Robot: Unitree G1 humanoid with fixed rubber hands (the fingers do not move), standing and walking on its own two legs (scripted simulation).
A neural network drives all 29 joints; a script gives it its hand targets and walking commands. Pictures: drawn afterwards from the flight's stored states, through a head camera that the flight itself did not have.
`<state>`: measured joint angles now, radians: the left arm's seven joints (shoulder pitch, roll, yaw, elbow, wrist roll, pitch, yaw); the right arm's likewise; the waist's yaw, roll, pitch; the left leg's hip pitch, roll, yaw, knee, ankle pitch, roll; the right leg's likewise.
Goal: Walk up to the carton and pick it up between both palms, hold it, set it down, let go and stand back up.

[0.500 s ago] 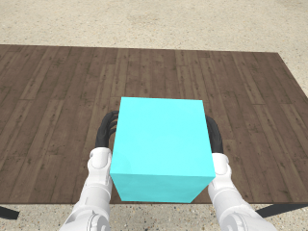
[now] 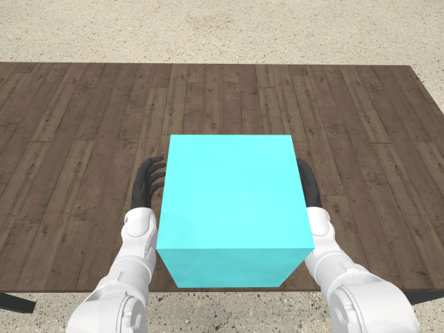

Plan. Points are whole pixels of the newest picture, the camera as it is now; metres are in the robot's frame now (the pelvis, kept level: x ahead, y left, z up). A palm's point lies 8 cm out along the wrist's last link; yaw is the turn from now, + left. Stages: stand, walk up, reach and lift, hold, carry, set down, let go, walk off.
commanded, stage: set down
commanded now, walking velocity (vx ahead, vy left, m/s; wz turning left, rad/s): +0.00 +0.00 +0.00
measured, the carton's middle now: (229, 217) +0.34 +0.04 -0.01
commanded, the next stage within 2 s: none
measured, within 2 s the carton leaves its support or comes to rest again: neither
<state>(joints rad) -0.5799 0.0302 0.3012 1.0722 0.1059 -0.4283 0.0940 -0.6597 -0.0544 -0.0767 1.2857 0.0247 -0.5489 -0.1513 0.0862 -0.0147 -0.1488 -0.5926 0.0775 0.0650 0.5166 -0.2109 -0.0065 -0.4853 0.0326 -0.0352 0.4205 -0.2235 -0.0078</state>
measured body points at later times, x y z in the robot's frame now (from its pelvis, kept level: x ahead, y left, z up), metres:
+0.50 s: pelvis -0.03 +0.01 -0.01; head +0.02 +0.02 +0.44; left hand +0.36 +0.25 +0.05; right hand +0.41 -0.16 +0.06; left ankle +0.01 +0.12 -0.73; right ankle -0.03 -0.12 -0.73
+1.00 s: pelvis -0.04 +0.00 +0.01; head -0.05 +0.01 +0.46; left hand +0.36 +0.24 +0.16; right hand +0.40 -0.15 +0.16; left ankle +0.01 +0.12 -0.73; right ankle -0.03 -0.12 -0.73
